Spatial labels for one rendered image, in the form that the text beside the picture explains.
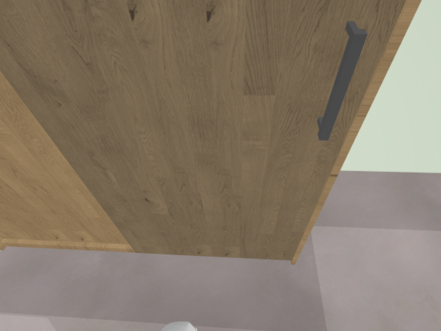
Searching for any wardrobe door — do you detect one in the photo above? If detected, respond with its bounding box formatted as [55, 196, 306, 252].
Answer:
[0, 71, 129, 244]
[0, 0, 406, 261]

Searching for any handle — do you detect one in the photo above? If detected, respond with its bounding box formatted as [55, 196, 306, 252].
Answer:
[317, 21, 368, 141]

